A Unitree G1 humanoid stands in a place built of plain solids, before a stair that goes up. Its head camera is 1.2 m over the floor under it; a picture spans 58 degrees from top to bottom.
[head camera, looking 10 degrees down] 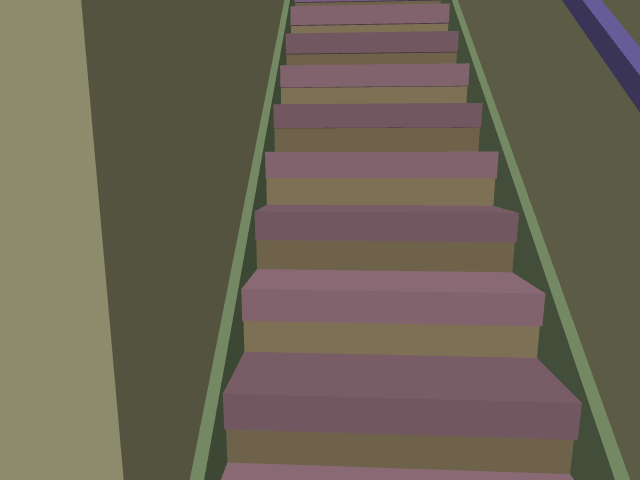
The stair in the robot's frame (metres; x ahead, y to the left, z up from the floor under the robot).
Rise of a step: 0.21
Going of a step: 0.23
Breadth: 0.89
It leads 2 degrees to the right of straight ahead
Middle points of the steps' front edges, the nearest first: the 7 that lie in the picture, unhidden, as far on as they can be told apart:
1.00 -0.20 0.62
1.23 -0.21 0.83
1.46 -0.22 1.04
1.69 -0.23 1.24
1.92 -0.24 1.45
2.16 -0.25 1.66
2.39 -0.27 1.87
